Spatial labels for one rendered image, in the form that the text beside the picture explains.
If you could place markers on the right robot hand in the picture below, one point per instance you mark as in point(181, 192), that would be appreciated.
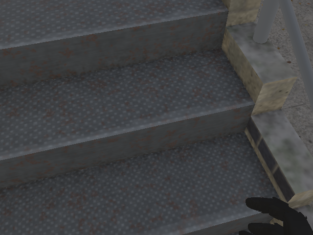
point(294, 222)

